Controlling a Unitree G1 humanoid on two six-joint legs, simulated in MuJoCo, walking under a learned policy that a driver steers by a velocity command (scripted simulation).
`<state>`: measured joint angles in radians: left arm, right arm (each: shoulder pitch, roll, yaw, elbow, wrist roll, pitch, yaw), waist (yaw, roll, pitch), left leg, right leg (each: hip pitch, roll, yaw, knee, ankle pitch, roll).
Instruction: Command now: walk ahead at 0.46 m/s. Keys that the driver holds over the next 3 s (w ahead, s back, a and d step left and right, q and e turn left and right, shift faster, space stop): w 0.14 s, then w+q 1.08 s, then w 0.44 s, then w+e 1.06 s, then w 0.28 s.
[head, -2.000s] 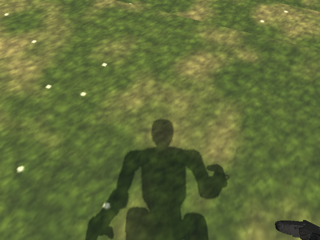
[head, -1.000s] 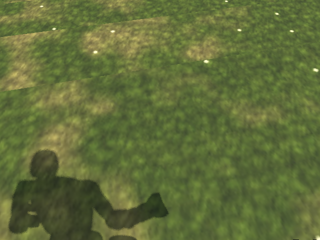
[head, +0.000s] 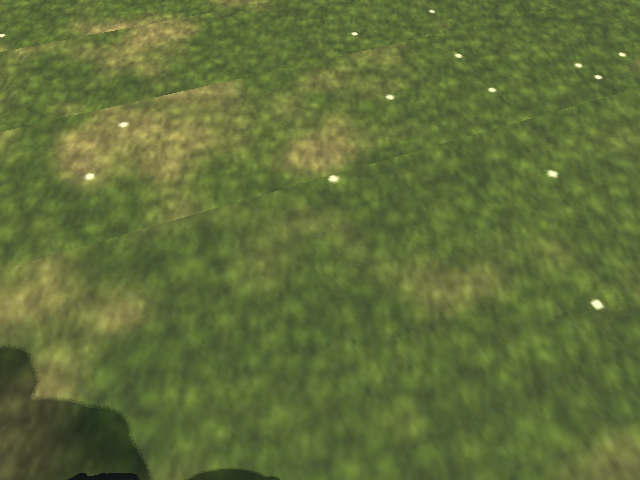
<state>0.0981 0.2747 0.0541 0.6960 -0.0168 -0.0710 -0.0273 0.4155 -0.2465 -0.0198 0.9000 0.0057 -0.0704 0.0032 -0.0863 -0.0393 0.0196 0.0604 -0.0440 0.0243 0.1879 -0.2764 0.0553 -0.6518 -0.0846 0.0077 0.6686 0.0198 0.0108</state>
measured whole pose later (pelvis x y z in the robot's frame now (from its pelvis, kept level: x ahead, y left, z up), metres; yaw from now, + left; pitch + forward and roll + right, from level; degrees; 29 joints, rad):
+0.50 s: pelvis +0.29 -0.04 +0.00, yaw +9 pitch +0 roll -3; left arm 0.31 0.26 0.07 0.88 0.01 -0.11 -0.01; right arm 0.18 -0.30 -0.06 0.80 0.02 -0.04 0.00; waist 0.05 0.04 0.03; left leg -0.70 0.13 -0.09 0.86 0.00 0.00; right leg -0.01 0.06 -0.18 0.21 -0.20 -0.05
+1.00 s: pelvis +0.56 +0.08 +0.00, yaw +26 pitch +2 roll -1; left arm 0.06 0.30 0.06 0.73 0.01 -0.09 0.00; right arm 0.33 -0.27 -0.07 0.71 0.01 -0.05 0.00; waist -0.05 -0.03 0.04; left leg -0.17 -0.11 -0.10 0.35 -0.20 0.09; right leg -0.66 -0.10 0.10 0.80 -0.09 0.06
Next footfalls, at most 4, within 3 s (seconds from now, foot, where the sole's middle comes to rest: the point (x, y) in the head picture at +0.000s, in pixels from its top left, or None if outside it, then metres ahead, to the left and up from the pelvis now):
0.16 right None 0.29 -0.13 -0.78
0.70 left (225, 453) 0.55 0.15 -0.78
1.18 right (256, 313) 0.89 0.08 -0.78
1.68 left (101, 305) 0.93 0.45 -0.78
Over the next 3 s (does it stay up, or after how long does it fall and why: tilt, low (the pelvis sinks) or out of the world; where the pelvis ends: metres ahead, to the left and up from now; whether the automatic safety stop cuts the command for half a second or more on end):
stays up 1.57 0.53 -0.15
